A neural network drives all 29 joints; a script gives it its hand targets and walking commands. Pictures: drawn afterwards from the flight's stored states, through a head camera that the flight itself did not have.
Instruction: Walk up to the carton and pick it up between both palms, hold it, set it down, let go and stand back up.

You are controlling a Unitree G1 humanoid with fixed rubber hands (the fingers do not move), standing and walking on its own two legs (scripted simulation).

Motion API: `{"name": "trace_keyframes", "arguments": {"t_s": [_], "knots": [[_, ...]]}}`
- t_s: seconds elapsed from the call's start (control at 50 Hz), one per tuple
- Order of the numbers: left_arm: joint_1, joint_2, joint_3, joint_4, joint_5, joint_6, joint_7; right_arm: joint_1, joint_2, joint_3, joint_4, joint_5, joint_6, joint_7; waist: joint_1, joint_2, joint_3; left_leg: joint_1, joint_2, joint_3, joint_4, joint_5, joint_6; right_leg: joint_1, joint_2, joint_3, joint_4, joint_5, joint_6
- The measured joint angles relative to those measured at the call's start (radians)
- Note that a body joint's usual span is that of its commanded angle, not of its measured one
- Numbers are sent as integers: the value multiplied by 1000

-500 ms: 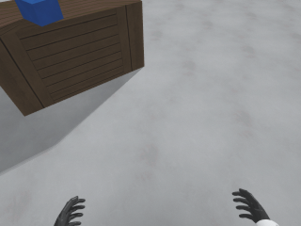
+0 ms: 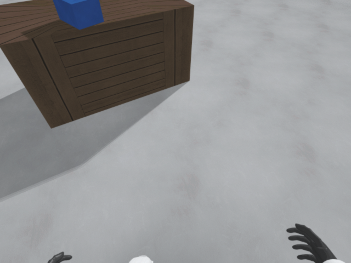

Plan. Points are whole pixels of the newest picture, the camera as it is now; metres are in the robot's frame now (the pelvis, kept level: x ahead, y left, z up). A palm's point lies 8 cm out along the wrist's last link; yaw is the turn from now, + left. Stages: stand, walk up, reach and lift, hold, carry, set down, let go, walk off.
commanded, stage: walk up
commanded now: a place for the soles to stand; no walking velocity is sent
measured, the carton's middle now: (78, 8) +1.59 +0.62 -0.01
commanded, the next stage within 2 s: none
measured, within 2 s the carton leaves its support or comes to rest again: neither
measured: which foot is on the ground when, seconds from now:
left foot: up 0.00-0.12, down 0.14-0.60, up 0.62-0.98, down 1.00-1.00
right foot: down 0.00-0.14, up 0.16-0.56, down 0.58-1.00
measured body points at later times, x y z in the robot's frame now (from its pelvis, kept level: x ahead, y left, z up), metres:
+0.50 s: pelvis +0.16 +0.08 -0.01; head +0.17 +0.09 +0.44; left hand +0.26 +0.43 -0.07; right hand +0.33 -0.23 -0.07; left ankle +0.12 +0.20 -0.73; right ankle +0.32 -0.04 -0.69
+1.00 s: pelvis +0.35 +0.11 -0.01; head +0.35 +0.13 +0.44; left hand +0.30 +0.44 -0.09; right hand +0.57 -0.15 -0.07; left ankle +0.37 +0.25 -0.73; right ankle +0.37 -0.04 -0.73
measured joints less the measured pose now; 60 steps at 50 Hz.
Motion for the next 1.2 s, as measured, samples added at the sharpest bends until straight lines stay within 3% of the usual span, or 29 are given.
{"name": "trace_keyframes", "arguments": {"t_s": [0.12,0.16,0.22,0.26,0.36,0.58,0.62,0.7,0.78,0.86,0.96,1.02,1.1,1.2], "knots": [[5,71,23,-1,0,5,-4,5,-34,-33,-1,0,-1,18,6,3,-30,-1,72,7,-164,64,0,48,-39,-58,8,-75,17],[-26,74,23,1,0,16,-4,5,-47,-39,0,0,-20,6,1,-5,-13,23,39,12,-206,128,-1,-2,-73,-44,178,-117,16],[-68,74,23,1,0,33,-11,35,-27,-39,3,0,-28,-16,-23,-28,-2,30,-19,6,-173,108,3,-160,-57,15,533,-114,15],[-91,75,23,-1,0,24,-13,61,-23,-38,2,0,-30,-26,-27,-29,-3,55,-38,0,-204,102,10,-259,-53,17,599,-59,15],[-129,76,22,-1,0,20,-21,120,-23,-38,2,0,-44,-43,-45,-30,-5,125,-79,-32,-259,90,23,-407,-53,28,544,11,15],[-142,76,22,-1,0,-3,-40,144,-23,-38,2,0,-53,-44,-50,-31,-26,207,-116,-97,-262,-30,23,-375,-48,29,90,127,15],[-127,76,23,0,0,-25,-40,139,-21,-37,3,0,-53,-47,-45,-19,-5,194,-108,-104,-144,-56,23,-341,-41,14,96,211,29],[-48,75,22,0,0,-21,-40,139,-18,-30,7,0,-53,-48,-21,-6,-3,100,-96,-58,121,-45,23,-254,-42,-13,106,107,26],[13,75,22,0,0,-18,-40,139,-19,-30,7,0,-53,-44,-8,-1,-3,27,-48,-26,118,7,23,-162,-41,-41,39,106,20],[47,75,22,0,0,-11,-40,140,-19,-30,7,0,-53,-37,3,0,-3,12,-9,-5,15,11,23,-95,-41,-64,18,64,20],[52,74,22,0,0,-1,-40,139,-19,-30,7,0,-53,-35,10,0,-14,12,18,23,-164,49,23,-46,-40,-105,18,3,21],[42,74,22,1,0,16,-40,140,-25,-31,7,0,-71,-39,8,-1,-21,38,6,41,-285,162,23,-63,-53,-118,111,-56,22],[8,74,21,0,0,47,-40,139,-17,-30,9,0,-81,-65,-25,-22,-21,59,-29,28,-237,123,22,-213,-46,-32,486,-96,22],[-69,74,21,-1,0,47,-40,140,-17,-30,9,0,-87,-85,-39,-24,-21,104,-37,10,-255,91,22,-384,-47,24,538,-24,22]]}}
